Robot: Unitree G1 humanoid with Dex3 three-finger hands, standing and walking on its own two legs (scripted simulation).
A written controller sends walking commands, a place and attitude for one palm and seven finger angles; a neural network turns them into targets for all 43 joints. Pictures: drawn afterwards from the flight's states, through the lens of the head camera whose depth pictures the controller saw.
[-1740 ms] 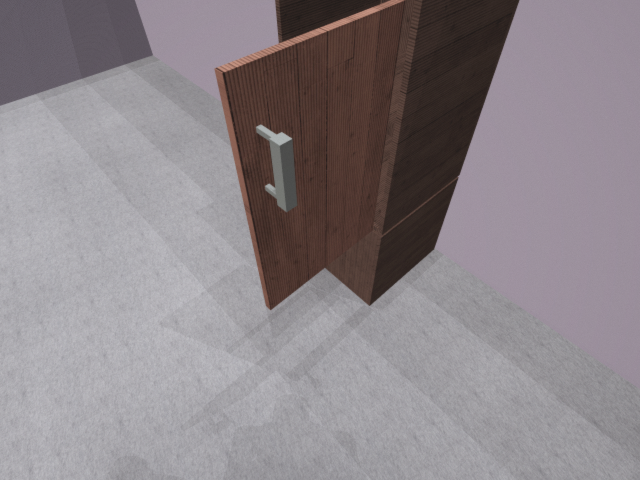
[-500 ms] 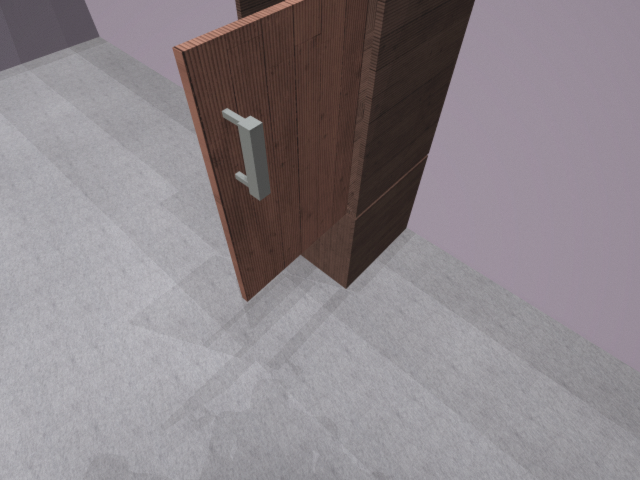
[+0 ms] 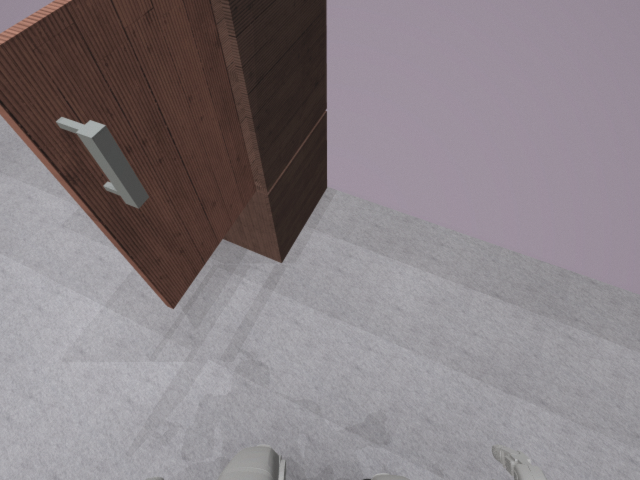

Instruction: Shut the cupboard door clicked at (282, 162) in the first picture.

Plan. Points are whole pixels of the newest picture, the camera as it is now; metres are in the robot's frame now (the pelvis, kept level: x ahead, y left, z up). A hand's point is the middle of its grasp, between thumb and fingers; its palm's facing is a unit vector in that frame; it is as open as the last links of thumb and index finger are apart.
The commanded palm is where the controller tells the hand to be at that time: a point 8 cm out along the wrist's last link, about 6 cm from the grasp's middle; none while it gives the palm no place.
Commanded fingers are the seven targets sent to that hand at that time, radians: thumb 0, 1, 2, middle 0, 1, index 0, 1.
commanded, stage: walk to a spot facing it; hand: left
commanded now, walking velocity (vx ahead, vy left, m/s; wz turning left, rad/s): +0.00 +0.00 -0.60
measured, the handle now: (104, 163) +0.47 +0.33 +0.09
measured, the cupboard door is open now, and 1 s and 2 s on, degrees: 91 91 91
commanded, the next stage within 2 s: turn to face it in 1.88 s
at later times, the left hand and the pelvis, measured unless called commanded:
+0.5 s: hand (227, 441) +0.17 +0.16 -0.16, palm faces -0.29 -0.91 -0.29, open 7.4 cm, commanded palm none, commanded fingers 0.00 0.90 0.90 -0.20 -0.30 -0.20 -0.30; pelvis +0.01 -0.02 -0.01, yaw -17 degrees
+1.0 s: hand (342, 343) +0.32 +0.00 -0.16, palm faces -0.64 -0.75 -0.17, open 7.4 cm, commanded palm none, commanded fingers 0.00 0.90 0.90 -0.20 -0.30 -0.20 -0.30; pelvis +0.10 -0.07 +0.00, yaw -37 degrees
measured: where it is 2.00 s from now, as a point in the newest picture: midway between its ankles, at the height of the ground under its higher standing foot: (474, 397)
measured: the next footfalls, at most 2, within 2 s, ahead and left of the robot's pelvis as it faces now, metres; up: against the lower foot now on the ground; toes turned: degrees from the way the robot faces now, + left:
left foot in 0.10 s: +0.05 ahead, +0.14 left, +0.00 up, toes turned -2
right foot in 0.40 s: +0.03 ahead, -0.14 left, +0.00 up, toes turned -17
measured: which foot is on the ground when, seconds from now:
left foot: up 0.00-0.08, down 0.10-0.38, up 0.40-0.68, down 0.70-1.00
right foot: down 0.00-0.10, up 0.12-0.38, down 0.40-0.70, up 0.72-1.00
